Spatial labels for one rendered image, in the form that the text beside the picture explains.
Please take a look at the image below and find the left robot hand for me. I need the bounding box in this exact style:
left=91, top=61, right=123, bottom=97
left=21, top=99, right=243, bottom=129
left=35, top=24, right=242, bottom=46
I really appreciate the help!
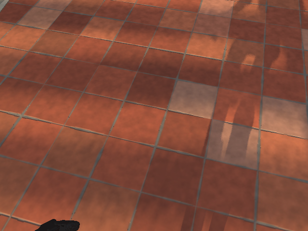
left=35, top=218, right=80, bottom=231

